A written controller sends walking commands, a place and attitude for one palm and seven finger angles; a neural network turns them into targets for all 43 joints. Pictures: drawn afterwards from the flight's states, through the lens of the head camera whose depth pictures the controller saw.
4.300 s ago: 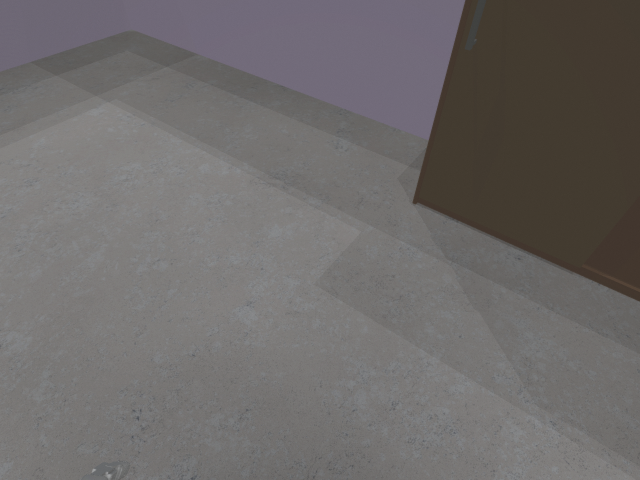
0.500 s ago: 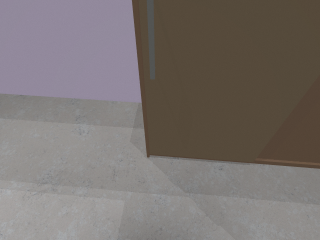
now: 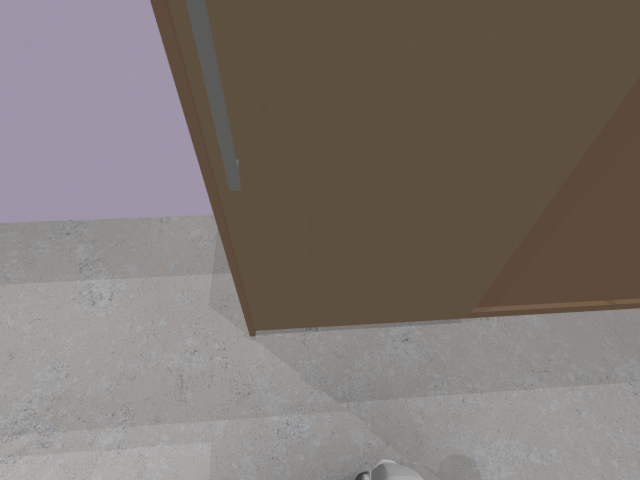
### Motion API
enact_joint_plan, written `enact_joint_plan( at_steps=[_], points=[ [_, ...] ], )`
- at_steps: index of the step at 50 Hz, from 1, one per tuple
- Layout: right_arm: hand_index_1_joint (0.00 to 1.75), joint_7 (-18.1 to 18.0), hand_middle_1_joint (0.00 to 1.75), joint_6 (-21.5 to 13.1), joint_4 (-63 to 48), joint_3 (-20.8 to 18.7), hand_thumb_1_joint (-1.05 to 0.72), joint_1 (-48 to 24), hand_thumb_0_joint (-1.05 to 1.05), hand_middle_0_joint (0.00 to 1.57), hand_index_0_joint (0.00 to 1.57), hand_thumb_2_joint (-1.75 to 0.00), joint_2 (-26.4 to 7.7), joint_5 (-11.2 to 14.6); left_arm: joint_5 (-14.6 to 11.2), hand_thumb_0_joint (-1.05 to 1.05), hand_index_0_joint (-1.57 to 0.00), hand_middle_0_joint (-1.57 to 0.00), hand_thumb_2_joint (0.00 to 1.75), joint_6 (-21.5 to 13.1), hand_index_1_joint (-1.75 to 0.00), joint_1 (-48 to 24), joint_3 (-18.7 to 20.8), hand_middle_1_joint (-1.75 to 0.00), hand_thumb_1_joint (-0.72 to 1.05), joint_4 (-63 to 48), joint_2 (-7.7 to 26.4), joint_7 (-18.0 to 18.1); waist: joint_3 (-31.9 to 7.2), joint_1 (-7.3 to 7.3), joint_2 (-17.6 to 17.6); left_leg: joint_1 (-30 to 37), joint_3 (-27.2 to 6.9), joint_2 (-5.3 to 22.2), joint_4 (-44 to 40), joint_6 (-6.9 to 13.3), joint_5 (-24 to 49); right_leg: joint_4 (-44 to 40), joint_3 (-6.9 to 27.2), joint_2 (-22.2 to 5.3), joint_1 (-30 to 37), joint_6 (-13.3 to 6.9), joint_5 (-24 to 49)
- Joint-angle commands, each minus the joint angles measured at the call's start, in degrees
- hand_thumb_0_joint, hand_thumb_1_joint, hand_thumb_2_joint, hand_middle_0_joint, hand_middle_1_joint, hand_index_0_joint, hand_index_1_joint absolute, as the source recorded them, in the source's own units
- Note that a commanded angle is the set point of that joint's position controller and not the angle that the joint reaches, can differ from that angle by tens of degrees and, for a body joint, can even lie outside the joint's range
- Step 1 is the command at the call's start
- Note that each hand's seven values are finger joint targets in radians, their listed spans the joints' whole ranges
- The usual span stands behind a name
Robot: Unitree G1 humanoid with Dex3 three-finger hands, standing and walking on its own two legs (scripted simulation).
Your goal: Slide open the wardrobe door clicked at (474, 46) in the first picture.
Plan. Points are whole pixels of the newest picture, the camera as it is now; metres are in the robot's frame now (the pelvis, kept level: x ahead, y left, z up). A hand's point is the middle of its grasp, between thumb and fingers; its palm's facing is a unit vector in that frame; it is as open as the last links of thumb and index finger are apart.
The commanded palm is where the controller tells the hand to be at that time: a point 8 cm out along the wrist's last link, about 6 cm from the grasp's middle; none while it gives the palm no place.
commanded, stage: take the last steps up to it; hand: left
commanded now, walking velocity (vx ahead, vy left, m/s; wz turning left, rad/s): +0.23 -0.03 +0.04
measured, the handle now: (220, 100) +0.60 +0.15 +0.14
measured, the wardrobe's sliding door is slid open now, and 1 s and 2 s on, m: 0.00 0.00 0.00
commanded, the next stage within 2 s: come to a stop and stand still in 0.24 s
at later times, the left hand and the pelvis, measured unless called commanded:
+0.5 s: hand out of the picture +0.11 +0.15 -0.19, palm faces +0.13 -0.98 -0.13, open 7.3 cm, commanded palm none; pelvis +0.14 -0.01 +0.00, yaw +2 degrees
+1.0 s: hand out of the picture +0.13 +0.12 -0.15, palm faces +0.05 -0.96 -0.26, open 7.3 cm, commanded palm none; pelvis +0.10 -0.07 +0.01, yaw -1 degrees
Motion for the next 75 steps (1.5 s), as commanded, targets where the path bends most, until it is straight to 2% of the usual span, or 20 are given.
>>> enact_joint_plan(
  at_steps=[1, 2, 3, 9, 19, 22, 28, 31, 35, 40, 42, 44, 48, 53, 63, 65, 67, 69, 70, 75],
  points=[
    [0.30, 0.12, 0.30, -0.72, -2.37, -1.66, -0.90, -0.12, 0.00, 0.20, 0.20, -0.90, -7.64, 1.63, 0.49, 0.00, -0.20, -0.20, 0.90, -3.94, -0.30, 17.69, 2.29, -0.30, 0.90, 2.18, 9.43, 1.10, -10.80, 11.05, -4.27, -21.86, -0.30, 3.74, 23.77, 4.27, 15.42, -11.37, 9.93, -7.79, 34.65, -4.87, 4.27],
    [0.30, 0.01, 0.30, -0.57, -4.45, -0.84, -0.90, -0.04, 0.00, 0.20, 0.20, -0.90, -4.40, 2.09, -0.11, 0.00, -0.20, -0.20, 0.90, -3.96, -0.30, 22.26, 3.36, -0.30, 0.90, 3.50, 14.84, 1.74, -15.02, 11.04, -16.78, -32.23, -2.68, -3.26, 40.37, 2.70, -13.48, -17.56, 29.26, -20.80, 40.27, -9.83, 8.20],
    [0.30, -0.20, 0.30, -0.07, -5.52, -1.23, -0.90, -3.96, 0.00, 0.20, 0.20, -0.90, -6.50, 1.85, -0.80, 0.00, -0.20, -0.20, 0.90, -3.66, -0.30, 21.15, 3.04, -0.30, 0.90, 3.29, 13.89, 2.20, -11.72, 11.34, -11.55, -34.69, -9.22, -2.16, 47.43, 3.92, -13.23, -20.60, 29.18, -20.95, 35.47, -11.69, 9.92],
    [0.30, 0.27, 0.30, 2.14, -3.60, -1.28, -0.90, -3.84, 0.00, 0.20, 0.20, -0.90, -2.66, 0.83, 0.10, 0.00, -0.20, -0.20, 0.90, -4.22, -0.30, 4.96, -0.29, -0.30, 0.90, -0.77, 2.74, 3.21, 0.42, 2.38, -4.73, -25.98, -8.85, 2.47, 38.75, 2.37, 0.52, -24.54, 7.92, -13.20, 7.81, -7.95, 11.34],
    [0.30, 0.50, 0.30, 0.88, -5.37, -0.16, -0.90, -10.37, 0.00, 0.20, 0.20, -0.90, -4.79, 1.18, -0.59, 0.00, -0.20, -0.20, 0.90, -3.49, -0.30, 5.87, -0.86, -0.30, 0.90, 0.89, 4.75, 3.24, -1.19, 2.76, -4.64, -12.41, -6.07, -1.25, 6.35, 1.52, 13.75, -17.15, 4.85, -8.68, 11.67, -5.71, 17.18],
    [0.30, -0.67, 0.30, 0.36, -4.53, -0.42, -0.90, -8.98, 0.00, 0.20, 0.20, -0.90, -11.23, 1.19, -1.05, 0.00, -0.20, -0.20, 0.90, -2.28, -0.30, 10.42, -2.11, -0.30, 0.90, 1.51, 1.00, 3.85, -6.39, 3.99, 10.93, -3.57, -14.81, 10.18, 2.96, 7.12, 48.48, -10.78, 1.20, -1.56, 11.28, 1.38, 2.43],
    [0.30, -2.38, 0.30, 2.10, -5.14, -1.14, -0.90, -13.13, 0.00, 0.20, 0.20, -0.90, -11.74, 2.06, -0.64, 0.00, -0.20, -0.20, 0.90, -0.10, -0.30, 12.00, -1.66, -0.30, 0.90, 2.13, 3.51, 4.21, -4.47, 3.83, 9.24, -3.10, -14.17, 9.37, 1.06, 9.12, 54.49, -8.01, 2.09, -1.45, 11.98, 1.88, 5.16],
    [0.30, -2.81, 0.30, 2.65, -5.16, -2.67, -0.90, -11.29, 0.00, 0.20, 0.20, -0.90, -13.75, 1.70, -0.37, 0.00, -0.20, -0.20, 0.90, 0.85, -0.30, 10.59, -0.80, -0.30, 0.90, -0.20, 3.84, 4.07, -7.95, 2.68, 9.46, 1.80, -17.73, 14.11, 0.01, 13.63, 60.85, 3.86, 3.43, 0.19, 5.36, 1.73, -10.56],
    [0.30, -2.63, 0.30, 3.29, -7.13, -3.79, -0.90, -14.27, 0.00, 0.20, 0.20, -0.90, -13.67, 0.91, 0.03, 0.00, -0.20, -0.20, 0.90, 1.54, -0.30, 8.92, 0.13, -0.30, 0.90, -2.77, 2.10, 4.04, -10.22, 3.08, 5.49, -1.52, -17.15, 15.89, 0.45, 16.53, 50.38, 14.42, 6.91, 0.70, 2.12, 1.25, -16.63],
    [0.30, -0.70, 0.30, 3.69, -8.66, -3.01, -0.90, -19.77, 0.00, 0.20, 0.20, -0.90, -10.43, 1.35, 0.53, 0.00, -0.20, -0.20, 0.90, 0.13, -0.30, 15.42, -0.15, -0.30, 0.90, -1.43, 2.34, 3.93, -10.45, 7.35, -0.93, -16.90, -9.59, 5.09, 5.36, 7.35, 11.65, -13.71, 5.74, -0.42, 18.71, 1.63, 4.10],
    [0.30, 0.49, 0.30, 4.84, -10.16, -1.81, -0.90, -20.21, 0.00, 0.20, 0.20, -0.90, -6.43, 1.71, 0.65, 0.00, -0.20, -0.20, 0.90, -0.46, -0.30, 8.98, -0.23, -0.30, 0.90, -3.65, 9.27, 4.01, -2.62, 6.06, -16.95, -22.44, -7.64, -3.10, 15.21, 2.39, -7.48, -27.65, 24.29, -15.96, 7.78, -4.91, -11.33],
    [0.30, 1.17, 0.30, 5.63, -9.39, -2.21, -0.90, -21.39, 0.00, 0.20, 0.20, -0.90, -8.06, 1.22, 0.55, 0.00, -0.20, -0.20, 0.90, -0.44, -0.30, 4.54, 0.09, -0.30, 0.90, -5.30, 10.25, 4.08, 3.83, 5.99, -13.90, -23.10, -10.85, -2.31, 22.09, 2.97, -5.05, -31.80, 26.23, -15.35, -0.72, -5.76, -25.97],
    [0.30, 1.20, 0.30, 4.95, -5.95, -1.78, -0.90, -14.73, 0.00, 0.20, 0.20, -0.90, -8.70, 0.99, -0.05, 0.00, -0.20, -0.20, 0.90, -1.49, -0.30, 5.63, -0.21, -0.30, 0.90, -4.21, 9.14, 3.70, 2.75, 4.90, -4.15, -26.57, -11.53, -3.71, 27.15, 2.02, 2.27, -24.92, 18.30, -12.55, 11.08, -4.66, 0.40],
    [0.30, 0.63, 0.30, 5.24, -7.70, -1.96, -0.90, -14.93, 0.00, 0.20, 0.20, -0.90, -10.31, 1.01, -0.05, 0.00, -0.20, -0.20, 0.90, -1.75, -0.30, 10.88, 0.61, -0.30, 0.90, -2.74, 9.99, 4.40, -2.54, 7.06, -5.86, -30.68, -13.02, -3.86, 32.11, 0.04, 0.67, -18.88, 17.08, -15.79, 22.91, -6.99, 24.51],
    [0.30, 0.59, 0.30, 3.85, -7.50, -0.94, -0.90, -12.46, 0.00, 0.20, 0.20, -0.90, -7.99, 1.62, 0.53, 0.00, -0.20, -0.20, 0.90, -0.84, -0.30, 6.67, 0.40, -0.30, 0.90, -2.08, 9.53, 3.76, -3.68, 5.43, -12.77, -13.44, -8.82, -5.21, 10.74, 1.38, 1.70, -21.29, 13.63, -10.30, 12.86, -5.69, 1.92],
    [0.30, 0.13, 0.30, 2.77, -5.00, -0.67, -0.90, -7.92, 0.00, 0.20, 0.20, -0.90, -8.50, 1.75, -0.28, 0.00, -0.20, -0.20, 0.90, -0.73, -0.30, 4.51, -0.36, -0.30, 0.90, -1.78, 7.56, 3.49, -3.77, 2.92, -8.37, -1.89, -8.90, -4.27, -0.95, 1.76, 9.41, -17.86, 9.92, -5.74, 5.22, -1.85, -6.10],
    [0.30, -0.42, 0.30, 1.87, -4.89, -1.42, -0.90, -6.87, 0.00, 0.20, 0.20, -0.90, -14.02, 0.91, -0.85, 0.00, -0.20, -0.20, 0.90, -0.24, -0.30, 6.51, -1.29, -0.30, 0.90, -1.94, 3.00, 3.16, -3.51, 2.95, 10.24, -6.08, -24.47, 8.96, -9.62, 5.84, -0.72, -7.91, 3.62, 0.26, 3.26, 2.12, -8.38],
    [0.30, -0.61, 0.30, 2.68, -6.75, -1.40, -0.90, -12.52, 0.00, 0.20, 0.20, -0.90, -15.83, 0.32, -0.16, 0.00, -0.20, -0.20, 0.90, -0.31, -0.30, 5.60, -1.52, -0.30, 0.90, -1.56, 1.84, 2.61, 3.31, 4.51, 7.04, -21.27, -26.83, 12.33, -14.70, 8.43, -12.99, -4.38, 3.08, 1.01, 8.15, 2.49, -6.43],
    [0.30, -0.91, 0.30, 2.40, -6.21, -1.38, -0.90, -13.75, 0.00, 0.20, 0.20, -0.90, -14.36, 0.26, 0.21, 0.00, -0.20, -0.20, 0.90, 0.56, -0.30, 5.46, -1.31, -0.30, 0.90, -0.17, 2.07, 2.54, 5.18, 4.07, 14.22, -21.06, -26.35, 10.47, -17.45, 7.78, -13.40, -0.70, 2.76, 0.89, 6.89, 2.54, -6.86],
    [0.30, -2.40, 0.30, 2.02, -5.42, -1.56, -0.90, -9.89, 0.00, 0.20, 0.20, -0.90, -13.50, 0.44, 0.42, 0.00, -0.20, -0.20, 0.90, 1.27, -0.30, 5.56, -0.09, -0.30, 0.90, -0.28, 4.09, 1.26, 3.34, 3.02, 8.25, -9.23, -22.25, 10.94, -11.37, 10.28, 14.26, 13.06, 6.37, 0.60, -2.97, 2.97, -7.10]
  ],
)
